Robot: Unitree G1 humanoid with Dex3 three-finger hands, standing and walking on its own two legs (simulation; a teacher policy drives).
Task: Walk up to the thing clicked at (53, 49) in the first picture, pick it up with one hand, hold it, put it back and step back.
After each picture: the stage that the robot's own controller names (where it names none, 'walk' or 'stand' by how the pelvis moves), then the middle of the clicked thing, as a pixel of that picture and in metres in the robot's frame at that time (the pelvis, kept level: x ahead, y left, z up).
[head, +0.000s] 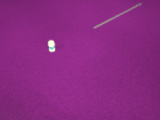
stand; (51, 46) +1.36 +0.31 -0.72
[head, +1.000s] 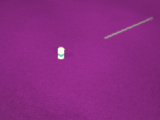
walk; (61, 53) +1.26 +0.13 -0.70
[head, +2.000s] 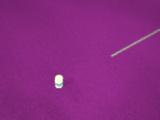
walk; (58, 81) +0.82 +0.15 -0.70
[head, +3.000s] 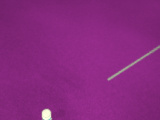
walk; (46, 116) +0.53 +0.18 -0.71
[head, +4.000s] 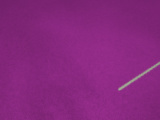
stand; out of the picture +0.45 +0.21 -0.71
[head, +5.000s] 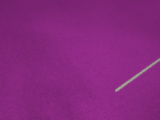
walk; out of the picture +0.42 +0.22 -0.72
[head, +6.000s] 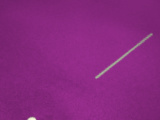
stand; out of the picture +0.44 +0.27 -0.68
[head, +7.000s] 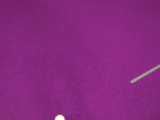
stand; out of the picture +0.35 +0.12 -0.71
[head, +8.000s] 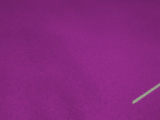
stand; out of the picture +0.34 +0.10 -0.72
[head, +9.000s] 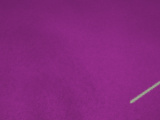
stand; out of the picture +0.32 +0.12 -0.73
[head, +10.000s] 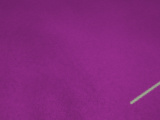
stand; out of the picture +0.31 +0.12 -0.73
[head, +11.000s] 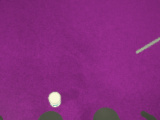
go down; (55, 99) +0.37 +0.10 -0.49
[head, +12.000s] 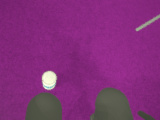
go down; (49, 80) +0.42 +0.10 -0.35
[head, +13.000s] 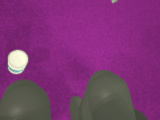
close in; (17, 62) +0.42 +0.13 -0.26
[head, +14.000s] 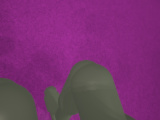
close; out of the picture +0.43 +0.15 -0.24
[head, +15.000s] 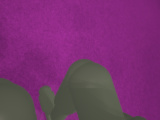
lift; out of the picture +0.42 +0.15 -0.24
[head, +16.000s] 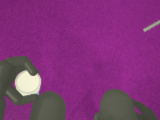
lift; (28, 87) +0.32 +0.17 -0.07
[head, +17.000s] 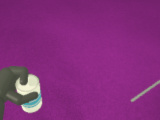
hold; (29, 94) +0.32 +0.17 +0.04
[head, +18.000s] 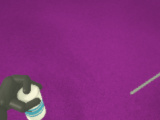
hold; (32, 103) +0.30 +0.17 -0.02
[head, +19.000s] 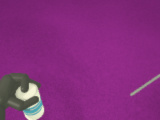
hold; (31, 102) +0.31 +0.17 -0.01
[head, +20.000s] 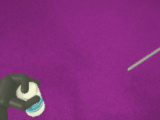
crouch; (31, 99) +0.32 +0.16 -0.08
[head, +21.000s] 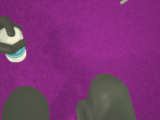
lower; (13, 45) +0.47 +0.15 -0.14
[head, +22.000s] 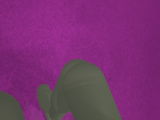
lower; out of the picture +0.44 +0.19 -0.25
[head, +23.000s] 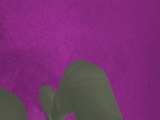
lower; out of the picture +0.44 +0.19 -0.25
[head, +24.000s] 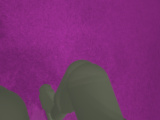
lower; out of the picture +0.44 +0.19 -0.25
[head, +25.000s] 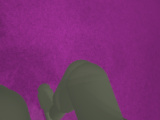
lower; out of the picture +0.44 +0.18 -0.26
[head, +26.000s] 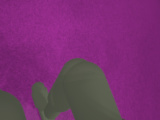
open; out of the picture +0.44 +0.17 -0.26
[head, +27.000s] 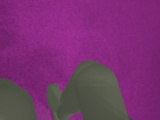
withdraw; out of the picture +0.42 +0.16 -0.25
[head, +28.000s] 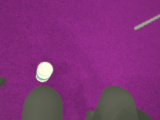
walk; (43, 72) +0.42 +0.12 -0.32
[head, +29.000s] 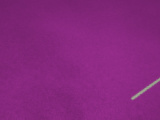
stand; out of the picture +0.34 +0.10 -0.65
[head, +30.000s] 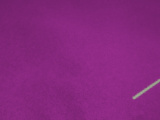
stand; out of the picture +0.33 +0.11 -0.66
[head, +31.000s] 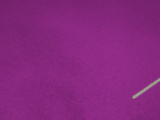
stand; out of the picture +0.33 +0.11 -0.66
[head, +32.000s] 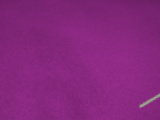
stand; out of the picture +0.35 +0.10 -0.72
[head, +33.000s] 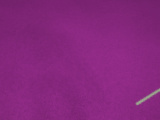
stand; out of the picture +0.33 +0.12 -0.73
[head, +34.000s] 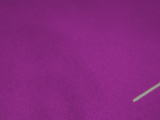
walk; out of the picture +0.34 +0.13 -0.72
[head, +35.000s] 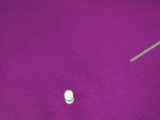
walk; (69, 97) +0.59 +0.13 -0.71
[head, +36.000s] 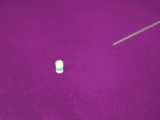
stand; (59, 66) +0.96 +0.14 -0.71
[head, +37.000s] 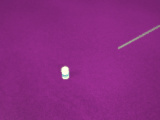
stand; (65, 73) +0.94 +0.15 -0.70
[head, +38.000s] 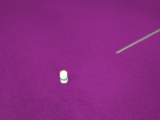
stand; (63, 77) +0.92 +0.15 -0.73
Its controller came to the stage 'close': yes
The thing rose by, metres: 0.71
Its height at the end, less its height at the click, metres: +0.00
